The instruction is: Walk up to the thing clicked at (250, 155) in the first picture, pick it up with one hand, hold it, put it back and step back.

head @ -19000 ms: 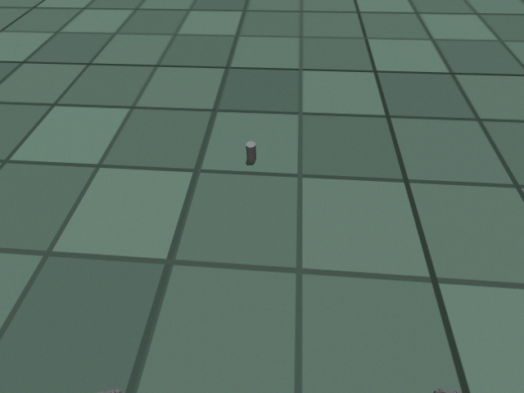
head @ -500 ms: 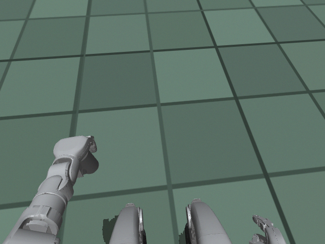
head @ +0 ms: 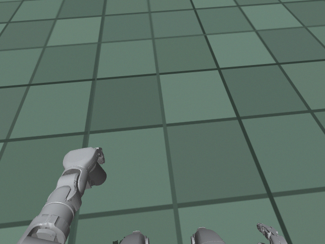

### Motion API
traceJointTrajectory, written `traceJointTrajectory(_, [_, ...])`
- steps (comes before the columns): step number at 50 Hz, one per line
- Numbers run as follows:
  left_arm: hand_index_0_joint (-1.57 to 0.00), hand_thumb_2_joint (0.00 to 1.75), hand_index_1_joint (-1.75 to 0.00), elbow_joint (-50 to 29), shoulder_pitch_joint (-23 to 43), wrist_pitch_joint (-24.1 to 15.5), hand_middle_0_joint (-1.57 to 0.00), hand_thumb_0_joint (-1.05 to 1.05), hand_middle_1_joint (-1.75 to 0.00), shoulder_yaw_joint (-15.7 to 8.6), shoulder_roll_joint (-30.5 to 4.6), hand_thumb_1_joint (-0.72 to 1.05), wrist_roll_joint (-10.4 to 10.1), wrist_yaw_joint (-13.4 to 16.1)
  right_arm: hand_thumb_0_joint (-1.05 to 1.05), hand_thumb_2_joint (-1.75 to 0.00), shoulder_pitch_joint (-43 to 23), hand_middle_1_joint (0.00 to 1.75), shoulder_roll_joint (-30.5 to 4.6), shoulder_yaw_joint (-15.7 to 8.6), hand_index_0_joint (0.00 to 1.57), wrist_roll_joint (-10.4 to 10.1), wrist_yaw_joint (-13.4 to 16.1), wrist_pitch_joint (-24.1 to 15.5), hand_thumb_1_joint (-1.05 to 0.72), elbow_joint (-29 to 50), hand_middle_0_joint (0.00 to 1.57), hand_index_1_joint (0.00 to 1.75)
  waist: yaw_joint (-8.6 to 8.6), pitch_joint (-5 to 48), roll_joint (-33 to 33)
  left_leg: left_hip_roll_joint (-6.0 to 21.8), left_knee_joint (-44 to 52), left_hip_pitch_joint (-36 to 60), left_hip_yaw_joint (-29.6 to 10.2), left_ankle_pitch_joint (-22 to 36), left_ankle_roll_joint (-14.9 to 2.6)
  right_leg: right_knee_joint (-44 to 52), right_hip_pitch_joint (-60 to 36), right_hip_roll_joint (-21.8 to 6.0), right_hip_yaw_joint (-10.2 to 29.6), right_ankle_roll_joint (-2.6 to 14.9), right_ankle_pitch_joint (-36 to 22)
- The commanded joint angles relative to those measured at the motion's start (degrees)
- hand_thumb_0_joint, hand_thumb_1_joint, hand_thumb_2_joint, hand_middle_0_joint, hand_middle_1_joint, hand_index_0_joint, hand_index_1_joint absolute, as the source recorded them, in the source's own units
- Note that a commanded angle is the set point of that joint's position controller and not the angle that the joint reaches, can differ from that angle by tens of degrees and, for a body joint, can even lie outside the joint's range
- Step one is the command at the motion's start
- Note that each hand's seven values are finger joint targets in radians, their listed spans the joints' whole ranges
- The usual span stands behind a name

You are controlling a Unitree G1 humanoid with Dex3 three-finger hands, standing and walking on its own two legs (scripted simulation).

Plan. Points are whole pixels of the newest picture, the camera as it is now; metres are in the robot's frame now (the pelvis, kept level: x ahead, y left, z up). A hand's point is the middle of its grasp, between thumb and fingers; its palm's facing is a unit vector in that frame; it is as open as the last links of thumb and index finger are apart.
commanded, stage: hold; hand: left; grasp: from above
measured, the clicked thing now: (93, 171) +0.33 +0.22 -0.11
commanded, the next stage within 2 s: crouch in 1.96 s
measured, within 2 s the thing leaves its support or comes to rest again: neither
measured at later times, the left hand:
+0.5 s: hand (84, 166) +0.32 +0.22 -0.04, palm faces -0.45 -0.06 -0.89, open 8.8 cm
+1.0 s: hand (82, 168) +0.31 +0.21 -0.02, palm faces -0.45 -0.06 -0.89, open 8.7 cm
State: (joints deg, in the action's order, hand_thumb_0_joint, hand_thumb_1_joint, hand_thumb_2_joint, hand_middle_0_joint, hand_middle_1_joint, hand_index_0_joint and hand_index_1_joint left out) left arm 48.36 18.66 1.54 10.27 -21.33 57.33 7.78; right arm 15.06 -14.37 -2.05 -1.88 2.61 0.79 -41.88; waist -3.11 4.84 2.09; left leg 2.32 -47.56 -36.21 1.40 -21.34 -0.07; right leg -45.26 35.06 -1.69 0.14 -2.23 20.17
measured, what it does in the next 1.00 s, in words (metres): stands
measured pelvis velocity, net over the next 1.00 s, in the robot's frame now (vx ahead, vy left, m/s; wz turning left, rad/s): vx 0.01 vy -0.01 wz -0.01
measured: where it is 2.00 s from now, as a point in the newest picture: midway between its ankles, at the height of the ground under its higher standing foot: outside the picture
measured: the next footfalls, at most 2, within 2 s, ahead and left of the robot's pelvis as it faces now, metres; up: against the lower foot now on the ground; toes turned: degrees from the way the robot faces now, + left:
none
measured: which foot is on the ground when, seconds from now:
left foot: down 0.00-1.00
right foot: down 0.00-1.00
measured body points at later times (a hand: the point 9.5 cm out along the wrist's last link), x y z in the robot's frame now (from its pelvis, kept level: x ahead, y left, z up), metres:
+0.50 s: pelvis +0.02 +0.00 +0.02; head +0.05 -0.02 +0.47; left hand +0.34 +0.22 +0.01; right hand +0.13 -0.27 -0.10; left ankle +0.02 +0.12 -0.70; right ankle +0.02 -0.15 -0.70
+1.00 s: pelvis +0.01 -0.01 +0.03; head +0.03 -0.03 +0.48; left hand +0.32 +0.21 +0.04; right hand +0.14 -0.27 -0.09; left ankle +0.02 +0.12 -0.70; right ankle +0.02 -0.15 -0.70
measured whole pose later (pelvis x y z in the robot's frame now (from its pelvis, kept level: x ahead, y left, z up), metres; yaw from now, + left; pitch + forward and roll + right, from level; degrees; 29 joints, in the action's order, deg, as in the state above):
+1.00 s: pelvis +0.01 -0.01 +0.03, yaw -1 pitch +3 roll +0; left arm 36.8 13.1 1.0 11.2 -22.0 57.6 -0.8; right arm 12.2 -15.1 -2.2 -3.4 2.4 4.0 -38.7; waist -0.2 1.9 2.8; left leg 1.8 -32.0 -19.3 2.8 -15.7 0.3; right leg -31.9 19.6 -1.9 1.1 -1.9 15.3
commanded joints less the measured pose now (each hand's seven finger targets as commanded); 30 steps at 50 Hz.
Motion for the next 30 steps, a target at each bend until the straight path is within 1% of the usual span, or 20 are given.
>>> traceJointTrajectory(1, [-0.99,0.87,-0.80,-11.92,17.94,-0.28,-0.97,0.00,-0.81,-4.27,-11.66,0.59,0.54,2.96,0.00,-0.90,0.08,0.30,-8.30,-3.29,0.20,0.05,0.37,-1.89,-0.91,5.22,0.20,0.30,0.21,16.51,0.56,-2.48,8.55,15.42,-1.06,14.58,0.23,7.98,-7.71,3.00,-0.72,2.62,-12.33])
traceJointTrajectory(2, [-0.99,0.87,-0.81,-11.90,18.80,-0.35,-0.97,0.00,-0.83,-4.45,-11.69,0.58,0.37,2.82,0.00,-0.90,0.16,0.30,-8.71,-3.49,0.20,0.02,0.32,-1.90,-0.91,5.42,0.20,0.30,-0.34,16.68,0.35,-2.45,8.88,16.18,-1.11,14.79,0.34,8.31,-7.90,3.08,-0.81,2.60,-12.33])
traceJointTrajectory(3, [-0.98,0.87,-0.81,-12.42,18.65,-0.34,-0.96,0.00,-0.83,-4.20,-11.61,0.58,0.32,2.66,0.00,-0.90,-0.17,0.30,-8.48,-3.43,0.20,-0.08,0.32,-1.85,-0.91,5.40,0.20,0.30,0.25,15.93,0.06,-2.52,9.55,16.15,-1.12,15.01,0.26,8.74,-8.66,3.09,-0.80,2.61,-12.51])
traceJointTrajectory(4, [-0.97,0.84,-0.78,-12.00,17.53,-0.18,-0.95,0.00,-0.80,-5.19,-12.49,0.58,0.46,2.69,0.00,-0.90,0.06,0.30,-8.70,-3.59,0.20,-0.02,0.29,-1.75,-0.91,5.12,0.20,0.30,0.51,16.28,0.37,-2.67,9.62,16.53,-0.71,15.50,0.26,9.07,-9.55,2.98,-0.64,2.61,-13.13])
traceJointTrajectory(6, [-0.96,0.80,-0.75,-13.15,18.64,-0.23,-0.93,0.00,-0.77,-4.18,-11.83,0.56,0.81,2.27,0.00,-0.90,-0.66,0.30,-8.70,-3.64,0.20,-0.10,0.25,-1.67,-0.91,5.27,0.20,0.30,0.51,16.77,0.72,-2.71,10.15,18.18,-0.58,17.27,0.33,9.68,-10.43,3.02,-0.55,2.55,-14.62])
traceJointTrajectory(7, [-0.96,0.81,-0.75,-12.42,18.49,-0.20,-0.94,0.00,-0.76,-3.90,-11.81,0.56,1.13,1.95,0.00,-0.90,-0.77,0.30,-8.77,-3.67,0.20,-0.09,0.27,-1.60,-0.91,5.24,0.20,0.30,-0.03,16.31,-0.36,-2.67,10.33,18.37,-0.53,17.55,0.19,10.06,-10.71,3.11,-0.61,2.46,-15.12])
traceJointTrajectory(9, [-0.95,0.80,-0.74,-13.02,17.91,-0.27,-0.93,0.00,-0.76,-4.27,-12.01,0.54,0.65,1.39,0.00,-0.90,-0.58,0.30,-8.85,-3.80,0.20,-0.30,0.22,-1.61,-0.91,5.14,0.20,0.30,0.47,15.72,0.68,-2.64,11.35,19.29,-0.51,18.17,0.44,10.40,-11.21,3.20,-0.75,2.63,-15.07])
traceJointTrajectory(10, [-0.94,0.80,-0.75,-12.61,17.28,-0.12,-0.92,0.00,-0.77,-3.70,-11.12,0.54,0.53,1.10,0.00,-0.90,-0.85,0.30,-8.63,-3.70,0.20,-0.19,0.16,-1.52,-0.91,5.36,0.20,0.30,0.40,15.41,0.26,-2.61,11.42,19.35,-0.61,18.58,0.34,10.79,-10.96,3.18,-0.75,2.61,-15.41])
traceJointTrajectory(11, [-0.96,0.80,-0.75,-13.58,18.04,-0.47,-0.93,0.00,-0.77,-4.06,-11.84,0.56,0.45,0.77,0.00,-0.90,-1.13,0.30,-9.06,-3.92,0.20,-0.30,0.12,-1.50,-0.91,5.72,0.20,0.30,0.78,15.76,0.38,-2.56,11.92,20.33,-0.41,18.62,0.43,11.07,-12.05,3.27,-0.92,2.63,-15.31])
traceJointTrajectory(12, [-0.96,0.79,-0.74,-12.97,16.93,-0.29,-0.94,0.00,-0.76,-3.55,-10.96,0.56,0.50,0.50,0.00,-0.90,-0.95,0.30,-8.77,-3.81,0.20,-0.27,0.08,-1.47,-0.91,5.56,0.20,0.30,0.36,15.19,-0.17,-2.51,12.05,20.11,-0.53,19.17,0.42,10.98,-11.84,3.35,-0.93,2.64,-15.68])
traceJointTrajectory(13, [-0.95,0.79,-0.73,-13.79,16.94,-0.39,-0.93,0.00,-0.75,-4.10,-11.92,0.55,0.44,0.26,0.00,-0.90,-1.39,0.30,-8.90,-3.85,0.20,-0.32,0.06,-1.38,-0.91,6.09,0.20,0.30,0.98,14.86,0.15,-2.62,12.45,20.28,-0.33,19.30,0.37,11.50,-12.63,3.25,-0.95,2.62,-16.06])
traceJointTrajectory(16, [-0.94,0.81,-0.73,-14.45,16.52,-0.96,-0.93,0.00,-0.73,-4.35,-12.21,0.52,0.43,-0.54,0.00,-0.90,-1.98,0.30,-9.00,-3.89,0.20,-0.38,-0.07,-1.15,-0.91,6.90,0.20,0.30,1.04,13.60,0.45,-2.65,13.47,20.84,-0.26,18.01,0.44,12.39,-12.85,3.32,-0.96,2.62,-14.71])
traceJointTrajectory(17, [-0.94,0.80,-0.72,-14.42,15.91,-0.86,-0.93,0.00,-0.73,-3.72,-11.42,0.51,0.64,-0.79,0.00,-0.90,-2.10,0.30,-8.88,-3.82,0.20,-0.43,-0.16,-1.13,-0.91,7.22,0.20,0.30,1.03,13.63,-0.29,-2.65,13.62,21.09,-0.31,18.32,0.38,12.44,-13.27,3.33,-1.00,2.67,-14.93])
traceJointTrajectory(18, [-0.92,0.79,-0.73,-15.41,16.14,-0.88,-0.91,0.00,-0.74,-3.77,-11.28,0.50,0.66,-0.90,0.00,-0.90,-1.85,0.30,-8.87,-3.83,0.20,-0.45,-0.19,-1.07,-0.91,7.29,0.20,0.30,0.86,14.08,-0.24,-2.58,13.61,21.20,-0.48,19.34,0.38,12.36,-13.24,3.38,-0.89,2.64,-15.83])
traceJointTrajectory(19, [-0.93,0.78,-0.73,-16.18,16.37,-0.90,-0.91,0.00,-0.74,-4.67,-12.48,0.52,0.57,-1.02,0.00,-0.90,-2.28,0.30,-8.91,-3.87,0.20,-0.51,-0.19,-0.96,-0.91,7.63,0.20,0.30,1.86,14.12,0.33,-2.74,13.84,21.06,-0.22,19.38,0.35,12.70,-14.24,3.31,-0.82,2.63,-16.01])
traceJointTrajectory(20, [-0.93,0.80,-0.73,-15.98,14.98,-0.85,-0.93,0.00,-0.74,-4.72,-12.27,0.51,0.68,-1.20,0.00,-0.90,-2.32,0.30,-8.87,-3.90,0.20,-0.52,-0.25,-0.88,-0.91,7.79,0.20,0.30,1.72,14.24,-0.33,-2.94,13.70,21.15,0.15,19.88,0.18,12.74,-15.26,3.22,-0.58,2.57,-16.77])
traceJointTrajectory(23, [-0.94,0.80,-0.73,-17.83,16.12,-0.61,-0.93,0.00,-0.74,-4.39,-12.30,0.52,0.83,-1.74,0.00,-0.90,-2.81,0.30,-8.61,-3.72,0.20,-0.63,-0.24,-0.51,-0.91,8.16,0.20,0.30,1.48,13.91,-0.88,-3.09,14.13,21.23,0.55,20.38,-0.19,13.40,-15.95,3.06,-0.19,2.31,-18.30])
traceJointTrajectory(26, [-0.94,0.79,-0.74,-18.55,14.83,-0.24,-0.93,0.00,-0.75,-4.83,-12.41,0.53,0.85,-2.44,0.00,-0.90,-2.52,0.30,-8.73,-3.87,0.20,-0.78,-0.38,-0.04,-0.91,8.13,0.20,0.30,1.63,14.78,-0.79,-3.05,14.52,22.46,0.73,22.27,-0.27,13.34,-17.17,2.99,-0.25,2.34,-20.00])
traceJointTrajectory(28, [-0.94,0.83,-0.74,-19.20,15.11,-0.24,-0.94,0.00,-0.74,-4.79,-12.60,0.52,1.02,-2.93,0.00,-0.90,-2.84,0.30,-8.86,-3.87,0.20,-0.77,-0.42,0.23,-0.91,8.52,0.20,0.30,1.90,14.53,-0.27,-2.83,14.91,23.27,0.50,22.84,-0.23,13.78,-16.80,3.14,-0.52,2.43,-19.86])
traceJointTrajectory(30, [-0.93,0.80,-0.76,-20.46,16.12,-0.40,-0.91,0.00,-0.78,-4.84,-12.90,0.53,0.90,-3.24,0.00,-0.90,-3.20,0.30,-8.84,-3.76,0.20,-0.84,-0.37,0.38,-0.91,8.82,0.20,0.30,2.06,13.83,-0.15,-2.74,15.87,23.35,0.45,20.98,-0.14,14.55,-17.26,3.32,-0.60,2.50,-18.03])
